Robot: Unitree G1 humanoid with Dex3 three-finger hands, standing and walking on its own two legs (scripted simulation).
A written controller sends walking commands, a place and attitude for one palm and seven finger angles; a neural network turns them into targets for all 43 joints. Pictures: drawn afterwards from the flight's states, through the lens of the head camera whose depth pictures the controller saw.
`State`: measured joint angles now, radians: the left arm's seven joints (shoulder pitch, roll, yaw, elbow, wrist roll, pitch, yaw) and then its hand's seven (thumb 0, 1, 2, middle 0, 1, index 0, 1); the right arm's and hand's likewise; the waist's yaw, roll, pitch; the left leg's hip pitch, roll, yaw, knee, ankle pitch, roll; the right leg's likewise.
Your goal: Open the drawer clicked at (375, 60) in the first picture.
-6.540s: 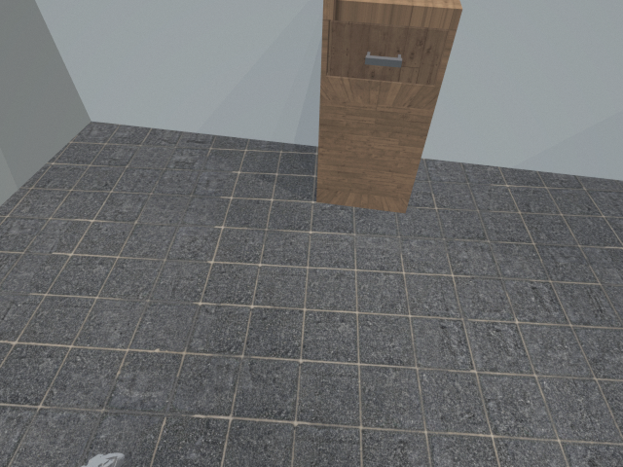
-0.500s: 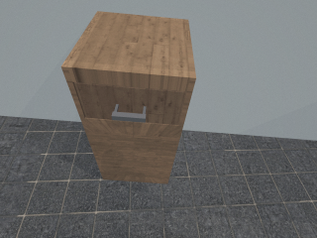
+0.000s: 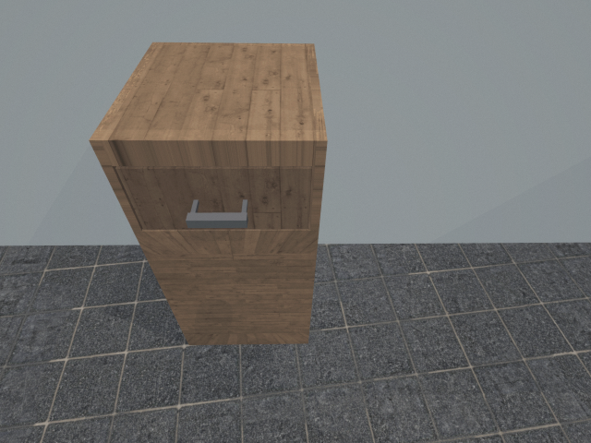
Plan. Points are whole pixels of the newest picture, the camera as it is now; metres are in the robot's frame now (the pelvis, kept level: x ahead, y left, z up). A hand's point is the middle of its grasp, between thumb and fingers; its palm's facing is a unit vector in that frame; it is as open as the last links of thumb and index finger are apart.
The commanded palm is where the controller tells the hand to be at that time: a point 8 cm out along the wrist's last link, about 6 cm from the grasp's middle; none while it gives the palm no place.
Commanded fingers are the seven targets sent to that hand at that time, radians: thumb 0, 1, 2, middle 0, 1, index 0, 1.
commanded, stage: come to a stop and stand still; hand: left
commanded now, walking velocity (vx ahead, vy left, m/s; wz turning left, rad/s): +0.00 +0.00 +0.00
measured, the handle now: (219, 212) +0.55 +0.19 -0.06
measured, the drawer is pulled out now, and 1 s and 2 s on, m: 0.00 0.00 0.00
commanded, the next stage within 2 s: look again from close up in 0.06 s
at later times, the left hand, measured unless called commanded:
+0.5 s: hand out of the picture +0.03 +0.19 -0.18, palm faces +0.06 -0.98 -0.20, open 7.4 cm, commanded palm none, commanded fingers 0.00 0.90 0.90 -0.20 -0.30 -0.20 -0.30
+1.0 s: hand (116, 437) +0.15 +0.25 -0.06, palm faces -0.01 -0.65 -0.76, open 7.7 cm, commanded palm +0.11 +0.27 -0.05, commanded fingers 0.00 0.64 0.79 -0.22 -0.47 -0.22 -0.47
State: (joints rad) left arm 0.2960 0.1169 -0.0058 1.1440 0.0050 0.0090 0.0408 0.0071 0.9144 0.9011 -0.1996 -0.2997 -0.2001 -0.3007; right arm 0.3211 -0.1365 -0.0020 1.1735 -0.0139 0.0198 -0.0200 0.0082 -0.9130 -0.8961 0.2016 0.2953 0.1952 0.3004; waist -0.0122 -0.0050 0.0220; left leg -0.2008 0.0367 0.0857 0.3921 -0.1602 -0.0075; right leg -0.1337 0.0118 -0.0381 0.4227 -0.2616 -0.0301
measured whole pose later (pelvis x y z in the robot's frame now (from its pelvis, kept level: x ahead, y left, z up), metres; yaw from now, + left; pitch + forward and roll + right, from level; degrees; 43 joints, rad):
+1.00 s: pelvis -0.03 +0.04 -0.03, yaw +3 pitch +2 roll +1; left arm 0.39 0.28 -0.12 0.11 0.50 0.06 0.31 0.01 0.83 0.87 -0.21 -0.35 -0.20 -0.35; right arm 0.30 -0.23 0.02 0.73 0.00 -0.21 -0.07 0.02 -0.91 -0.90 0.20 0.30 0.20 0.30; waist -0.02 0.03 -0.05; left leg -0.46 -0.05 0.08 0.65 -0.23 0.06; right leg -0.41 -0.02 0.01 0.73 -0.37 -0.02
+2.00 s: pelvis +0.03 +0.02 -0.02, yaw +2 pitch +6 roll +1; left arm 0.14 0.41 -0.08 -0.01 0.97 0.08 0.26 0.00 -0.30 0.39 -0.31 -1.07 -0.31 -1.07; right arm 0.11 -0.26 -0.02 0.60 -0.02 0.14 -0.01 0.02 -0.91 -0.90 0.20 0.30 0.20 0.30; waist 0.06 0.05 -0.08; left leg -0.44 -0.05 0.02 0.66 -0.33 0.03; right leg -0.37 0.05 0.05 0.69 -0.42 -0.04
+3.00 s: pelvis +0.02 +0.03 -0.02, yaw +3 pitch +5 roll +0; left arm -0.19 0.43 -0.15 0.19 0.96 0.03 0.12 -0.01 -0.50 0.30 -0.32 -1.20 -0.32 -1.20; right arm 0.13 -0.24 0.00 0.62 0.01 0.16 -0.02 0.01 -0.91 -0.90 0.20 0.30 0.20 0.30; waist 0.07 0.05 -0.05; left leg -0.40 -0.06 0.00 0.59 -0.27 0.05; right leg -0.33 0.04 0.03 0.61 -0.36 -0.03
